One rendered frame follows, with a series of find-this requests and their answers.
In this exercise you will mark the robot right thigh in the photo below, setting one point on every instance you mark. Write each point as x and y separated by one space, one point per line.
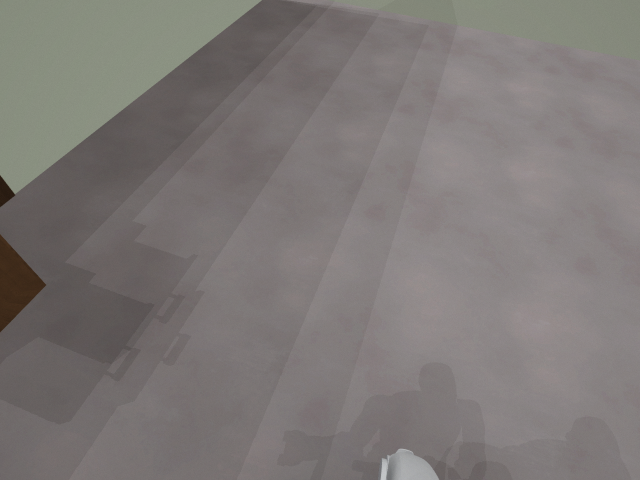
403 466

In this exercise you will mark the cabinet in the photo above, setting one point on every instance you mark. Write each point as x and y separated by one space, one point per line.
19 284

